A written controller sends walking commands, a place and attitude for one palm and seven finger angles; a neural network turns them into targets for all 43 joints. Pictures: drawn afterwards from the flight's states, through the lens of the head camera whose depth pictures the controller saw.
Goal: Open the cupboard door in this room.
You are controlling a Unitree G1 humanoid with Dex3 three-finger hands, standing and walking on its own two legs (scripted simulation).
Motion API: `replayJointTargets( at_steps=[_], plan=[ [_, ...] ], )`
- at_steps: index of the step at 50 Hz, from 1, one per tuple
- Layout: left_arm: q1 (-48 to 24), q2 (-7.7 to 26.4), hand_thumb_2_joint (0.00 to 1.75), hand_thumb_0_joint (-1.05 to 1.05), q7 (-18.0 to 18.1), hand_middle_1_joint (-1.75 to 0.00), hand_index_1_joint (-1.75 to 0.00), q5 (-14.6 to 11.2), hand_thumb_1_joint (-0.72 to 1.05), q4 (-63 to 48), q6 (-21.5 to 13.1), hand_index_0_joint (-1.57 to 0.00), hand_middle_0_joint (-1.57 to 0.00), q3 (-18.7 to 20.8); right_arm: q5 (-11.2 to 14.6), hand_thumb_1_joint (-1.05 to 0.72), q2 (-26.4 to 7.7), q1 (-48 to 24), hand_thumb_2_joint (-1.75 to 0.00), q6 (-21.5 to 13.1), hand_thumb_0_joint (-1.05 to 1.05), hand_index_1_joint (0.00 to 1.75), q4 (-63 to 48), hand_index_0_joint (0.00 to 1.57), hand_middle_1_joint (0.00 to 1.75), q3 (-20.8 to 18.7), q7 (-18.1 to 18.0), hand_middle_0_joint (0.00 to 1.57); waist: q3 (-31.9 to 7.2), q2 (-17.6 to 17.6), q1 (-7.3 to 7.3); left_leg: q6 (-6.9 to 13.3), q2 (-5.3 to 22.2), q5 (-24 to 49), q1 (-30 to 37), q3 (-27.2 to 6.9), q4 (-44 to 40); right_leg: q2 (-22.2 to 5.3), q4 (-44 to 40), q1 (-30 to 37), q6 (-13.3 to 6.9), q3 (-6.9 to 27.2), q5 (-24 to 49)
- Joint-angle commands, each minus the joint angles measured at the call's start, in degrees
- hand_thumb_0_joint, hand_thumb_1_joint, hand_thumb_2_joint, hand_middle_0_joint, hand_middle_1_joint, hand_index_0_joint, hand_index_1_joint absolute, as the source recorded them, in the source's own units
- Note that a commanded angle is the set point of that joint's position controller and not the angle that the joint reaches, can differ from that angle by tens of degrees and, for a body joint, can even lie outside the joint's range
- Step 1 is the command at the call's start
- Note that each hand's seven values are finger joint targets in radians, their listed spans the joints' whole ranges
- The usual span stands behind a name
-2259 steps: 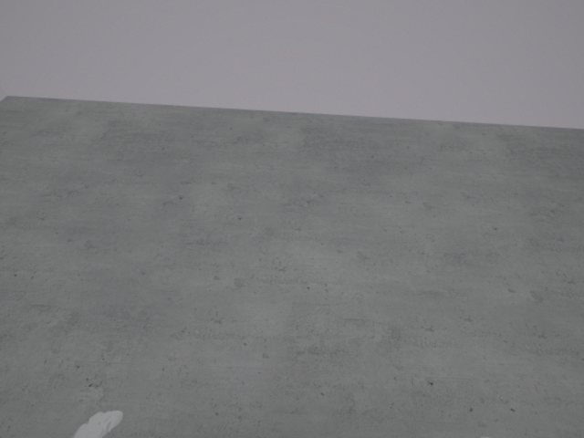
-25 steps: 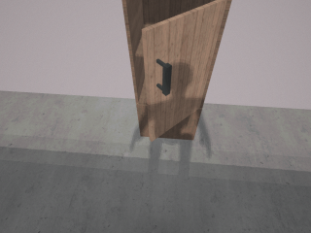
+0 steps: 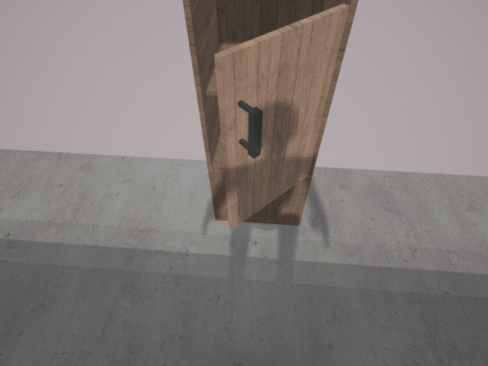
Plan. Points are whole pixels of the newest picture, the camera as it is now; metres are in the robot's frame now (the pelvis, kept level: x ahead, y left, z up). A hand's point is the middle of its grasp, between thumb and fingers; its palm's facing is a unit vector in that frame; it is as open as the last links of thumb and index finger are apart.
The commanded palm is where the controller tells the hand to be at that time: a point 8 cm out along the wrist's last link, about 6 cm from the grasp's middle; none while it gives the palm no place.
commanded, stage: walk to a spot facing it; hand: left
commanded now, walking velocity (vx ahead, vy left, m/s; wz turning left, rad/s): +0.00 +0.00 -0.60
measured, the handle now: (248, 129) +0.58 +0.02 +0.05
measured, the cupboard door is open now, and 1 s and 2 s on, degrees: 45 45 45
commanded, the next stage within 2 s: none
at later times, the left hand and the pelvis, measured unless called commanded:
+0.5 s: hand out of the picture +0.06 +0.15 -0.18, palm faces -0.16 -0.94 -0.29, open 7.4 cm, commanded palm none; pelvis -0.03 -0.05 -0.02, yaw -13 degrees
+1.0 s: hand (175, 350) +0.18 +0.15 -0.18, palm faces -0.42 -0.88 -0.24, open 7.4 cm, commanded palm none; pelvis +0.00 -0.01 -0.01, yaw -30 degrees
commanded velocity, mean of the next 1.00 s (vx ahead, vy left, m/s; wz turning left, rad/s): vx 0.00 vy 0.00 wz -0.60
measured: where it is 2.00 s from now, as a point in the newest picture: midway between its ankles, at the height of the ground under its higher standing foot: outside the picture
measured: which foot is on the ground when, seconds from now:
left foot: down 0.00-0.42, up 0.44-0.86, down 0.88-1.00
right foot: down 0.00-0.22, up 0.24-0.40, down 0.42-0.88, up 0.90-1.00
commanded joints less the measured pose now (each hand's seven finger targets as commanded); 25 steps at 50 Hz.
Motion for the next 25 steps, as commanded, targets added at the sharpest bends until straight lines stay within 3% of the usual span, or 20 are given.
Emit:
replayJointTargets(
  at_steps=[1, 2, 6, 8, 10, 11, 12, 13, 15, 17, 18, 19, 20, 21, 22, 23, 24, 25],
  plan=[
    [1.05, 8.34, 0.9, 0.0, 0.57, -0.3, -0.3, -0.09, 0.9, -3.09, -0.2, -0.2, -0.2, 2.3, 0.18, -0.9, -6.09, 3.2, -0.9, -0.37, 0.0, 0.3, -2.61, 0.2, 0.3, -1.34, -1.01, 0.2, -6.27, -1.69, -0.33, -0.04, 8.05, 16.43, -0.68, -2.91, 1.45, -8.99, 1.45, 3.51, -1.01, 9.13, 22.72],
    [2.09, 6.17, 0.9, 0.0, 0.68, -0.3, -0.3, -0.19, 0.9, -2.82, 0.53, -0.2, -0.2, 1.96, 0.14, -0.9, -3.74, 5.04, -0.9, 0.08, 0.0, 0.3, -2.37, 0.2, 0.3, -0.98, -1.13, 0.2, -6.0, -1.42, -0.53, -0.45, 8.15, 15.72, -1.18, -1.9, 2.3, -9.03, 2.56, 2.88, -0.81, 9.29, 22.97],
    [2.85, 6.95, 0.9, 0.0, 0.27, -0.3, -0.3, 0.08, 0.9, -5.21, 2.07, -0.2, -0.2, 3.04, 0.2, -0.9, -4.82, 5.95, -0.9, 1.08, 0.0, 0.3, -4.59, 0.2, 0.3, -2.18, -1.72, 0.2, -3.91, -0.78, -0.59, -0.04, 9.22, 10.91, -1.8, -0.42, 4.85, -7.72, 5.98, -2.82, -1.15, 11.26, 20.28],
    [2.26, 6.65, 0.9, 0.0, -0.18, -0.3, -0.3, 0.31, 0.9, -7.03, 2.78, -0.2, -0.2, 3.42, 0.0, -0.9, -5.54, 6.17, -0.9, 1.49, 0.0, 0.3, -6.01, 0.2, 0.3, -2.89, -1.94, 0.2, -2.21, 0.02, -0.81, 1.25, 11.33, 7.78, -2.72, -2.04, 4.3, -5.84, 9.08, -6.85, -0.81, 11.1, 15.99],
    [1.89, 5.68, 0.9, 0.0, -0.78, -0.3, -0.3, 0.42, 0.9, -8.85, 3.41, -0.2, -0.2, 3.69, -0.34, -0.9, -7.08, 5.72, -0.9, 1.51, 0.0, 0.3, -7.24, 0.2, 0.3, -3.6, -2.11, 0.2, -0.23, 4.15, -0.69, 4.06, 16.21, 6.71, -3.13, -6.04, 1.37, -2.73, 17.11, -12.54, 0.13, 8.53, 6.36],
    [1.86, 4.84, 0.9, 0.0, -0.95, -0.3, -0.3, 0.34, 0.9, -9.61, 3.71, -0.2, -0.2, 3.93, -0.46, -0.9, -7.54, 5.19, -0.9, 1.27, 0.0, 0.3, -7.73, 0.2, 0.3, -3.93, -2.08, 0.2, 0.47, 8.06, -0.25, 7.15, 20.53, 10.01, -3.36, -8.89, -0.87, -1.09, 25.36, -15.6, 0.85, 6.39, -8.25],
    [1.54, 4.75, 0.9, 0.0, -1.06, -0.3, -0.3, 0.44, 0.9, -10.61, 4.19, -0.2, -0.2, 4.36, -0.73, -0.9, -7.23, 5.03, -0.9, 0.99, 0.0, 0.3, -8.31, 0.2, 0.3, -3.95, -2.24, 0.2, 1.18, 9.05, -0.21, 10.02, 23.76, 14.96, -4.12, -10.34, -1.88, -1.06, 34.24, -18.13, 1.63, 5.71, -17.44],
    [1.8, 4.46, 0.9, 0.0, -1.22, -0.3, -0.3, 0.49, 0.9, -11.28, 4.4, -0.2, -0.2, 4.88, -0.84, -0.9, -6.57, 4.62, -0.9, 0.68, 0.0, 0.3, -8.95, 0.2, 0.3, -3.77, -2.44, 0.2, 1.11, 7.78, 0.56, 10.89, 24.29, 19.52, -4.28, -9.24, -0.94, -2.09, 37.85, -19.34, 2.04, 6.93, -18.94],
    [2.76, 3.26, 0.9, 0.0, -1.57, -0.3, -0.3, 0.4, 0.9, -11.93, 4.34, -0.2, -0.2, 4.97, -1.03, -0.9, -6.31, 2.61, -0.9, 0.33, 0.0, 0.3, -10.21, 0.2, 0.3, -4.01, -2.49, 0.2, 1.19, 5.65, 1.65, 9.76, 23.06, 25.05, -4.82, -4.74, 2.53, -4.08, 34.96, -17.51, 2.08, 6.09, -18.69],
    [5.73, 1.95, 0.9, 0.0, -2.0, -0.3, -0.3, 0.38, 0.9, -11.92, 3.93, -0.2, -0.2, 4.87, -1.05, -0.9, -7.09, 1.61, -0.9, 0.47, 0.0, 0.3, -11.0, 0.2, 0.3, -4.53, -2.31, 0.2, -1.26, 5.15, 2.42, 7.05, 21.29, 26.01, -5.05, -0.78, 7.28, -4.06, 26.67, -11.35, 1.96, 2.59, -16.08],
    [8.09, 2.0, 0.9, 0.0, -2.13, -0.3, -0.3, 0.44, 0.9, -11.32, 3.63, -0.2, -0.2, 5.14, -0.83, -0.9, -7.22, 1.81, -0.9, 0.58, 0.0, 0.3, -10.8, 0.2, 0.3, -4.64, -2.21, 0.2, -2.95, 3.62, 3.14, 5.15, 19.5, 24.44, -5.7, 1.49, 11.4, -3.35, 20.4, -6.84, 1.9, 1.36, -10.84],
    [12.27, 3.23, 0.9, 0.0, -2.02, -0.3, -0.3, 0.62, 0.9, -10.35, 3.09, -0.2, -0.2, 5.69, -0.31, -0.9, -7.2, 1.56, -0.9, 0.76, 0.0, 0.3, -11.14, 0.2, 0.3, -4.93, -2.05, 0.2, -4.57, -0.39, 4.99, 2.32, 15.88, 19.89, -8.34, 4.68, 20.2, -3.34, 11.2, -0.47, 1.3, 2.37, 0.04],
    [15.66, 9.32, 0.9, 0.0, -1.13, -0.3, -0.3, 1.38, 0.9, -9.79, 2.16, -0.2, -0.2, 6.94, 0.67, -0.9, -3.71, 2.32, -0.9, 1.08, 0.0, 0.3, -12.73, 0.2, 0.3, -4.75, -1.71, 0.2, -6.4, -18.96, 5.68, -2.15, 6.74, -2.11, -19.68, 9.16, 35.02, -14.96, 0.9, 6.58, -3.08, 22.47, 17.94],
    [16.97, 12.61, 0.9, 0.0, -0.29, -0.3, -0.3, 0.54, 0.9, -9.81, 2.07, -0.2, -0.2, 7.36, 0.82, -0.9, -2.08, 0.24, -0.9, 1.7, 0.0, 0.3, -14.79, 0.2, 0.3, -4.33, -1.37, 0.2, -5.11, -23.72, 6.32, -3.66, 1.38, -24.44, -26.44, 4.15, 47.03, -23.45, -1.43, 4.4, -8.91, 35.41, 31.54],
    [15.81, 11.98, 0.9, 0.0, 0.24, -0.3, -0.3, 0.25, 0.9, -10.18, 2.2, -0.2, -0.2, 7.28, 0.89, -0.9, -2.37, 0.81, -0.9, 2.41, 0.0, 0.3, -14.26, 0.2, 0.3, -4.27, -1.19, 0.2, -3.84, -17.7, 5.15, -3.01, 3.88, -22.69, -27.75, -1.85, 51.7, -22.96, -1.87, 2.26, -11.68, 33.6, 18.56],
    [11.67, 10.28, 0.9, 0.0, 0.37, -0.3, -0.3, 0.38, 0.9, -11.92, 2.57, -0.2, -0.2, 7.04, 0.88, -0.9, -1.32, -1.21, -0.9, 2.49, 0.0, 0.3, -14.37, 0.2, 0.3, -4.47, -0.66, 0.2, -0.59, -10.95, 3.84, -3.04, 4.75, -18.83, -29.17, -2.0, 52.92, -20.28, -3.22, -3.4, -11.93, 32.85, 3.12],
    [8.68, 9.01, 0.9, 0.0, 0.5, -0.3, -0.3, 0.75, 0.9, -12.93, 2.58, -0.2, -0.2, 6.92, 0.64, -0.9, -1.34, -2.42, -0.9, 2.46, 0.0, 0.3, -14.52, 0.2, 0.3, -4.5, -0.57, 0.2, 0.18, -10.79, 2.59, -3.37, 5.22, -15.46, -29.9, -2.73, 52.81, -17.69, -2.84, -5.43, -10.83, 32.77, 1.28],
    [7.82, 8.05, 0.9, 0.0, 0.58, -0.3, -0.3, 0.71, 0.9, -13.33, 2.19, -0.2, -0.2, 6.64, 0.53, -0.9, -1.35, -2.31, -0.9, 2.34, 0.0, 0.3, -14.51, 0.2, 0.3, -4.36, -0.53, 0.2, -0.76, -9.15, 1.95, -3.7, 5.28, -13.25, -29.49, -3.05, 51.83, -16.57, -1.68, -4.71, -10.11, 30.14, 6.23]
  ],
)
